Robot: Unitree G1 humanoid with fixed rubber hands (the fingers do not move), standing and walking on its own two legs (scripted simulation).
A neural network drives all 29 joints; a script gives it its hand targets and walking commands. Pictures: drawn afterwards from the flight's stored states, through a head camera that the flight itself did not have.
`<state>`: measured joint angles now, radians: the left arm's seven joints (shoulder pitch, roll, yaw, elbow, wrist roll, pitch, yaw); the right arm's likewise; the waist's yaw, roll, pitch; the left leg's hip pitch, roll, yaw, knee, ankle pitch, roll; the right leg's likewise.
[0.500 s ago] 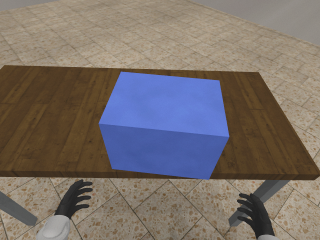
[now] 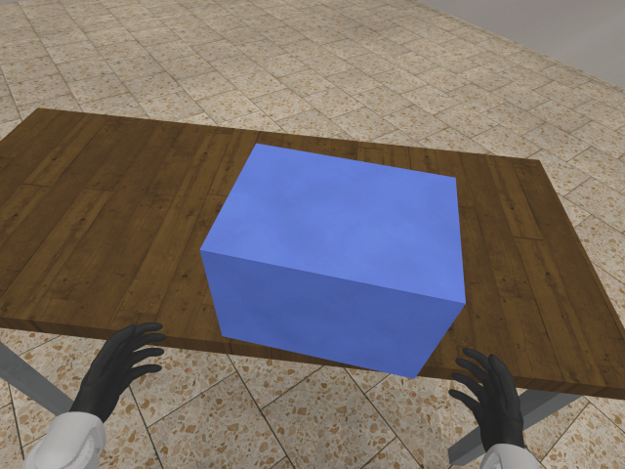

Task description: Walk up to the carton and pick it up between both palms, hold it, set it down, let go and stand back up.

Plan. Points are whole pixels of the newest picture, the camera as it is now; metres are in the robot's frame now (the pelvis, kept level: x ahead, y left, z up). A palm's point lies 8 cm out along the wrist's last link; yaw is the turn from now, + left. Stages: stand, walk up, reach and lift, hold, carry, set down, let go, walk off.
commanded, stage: reach and lift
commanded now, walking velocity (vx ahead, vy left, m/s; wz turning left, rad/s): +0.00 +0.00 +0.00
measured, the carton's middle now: (334, 259) +0.38 +0.01 +0.03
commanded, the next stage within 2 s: none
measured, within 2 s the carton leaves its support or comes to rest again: neither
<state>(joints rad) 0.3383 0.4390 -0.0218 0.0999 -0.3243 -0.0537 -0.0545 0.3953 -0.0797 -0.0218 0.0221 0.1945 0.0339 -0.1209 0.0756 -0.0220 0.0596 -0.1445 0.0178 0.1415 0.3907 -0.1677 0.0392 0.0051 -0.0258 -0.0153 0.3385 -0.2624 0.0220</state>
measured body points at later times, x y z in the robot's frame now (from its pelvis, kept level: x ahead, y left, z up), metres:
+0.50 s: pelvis +0.02 -0.02 +0.00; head +0.01 -0.01 +0.45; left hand +0.25 +0.26 +0.06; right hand +0.26 -0.20 +0.05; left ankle +0.04 +0.09 -0.74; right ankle -0.04 -0.14 -0.74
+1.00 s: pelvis +0.01 -0.03 +0.00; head +0.03 -0.01 +0.45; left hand +0.33 +0.25 +0.09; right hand +0.31 -0.21 +0.08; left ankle +0.04 +0.09 -0.74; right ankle -0.04 -0.14 -0.74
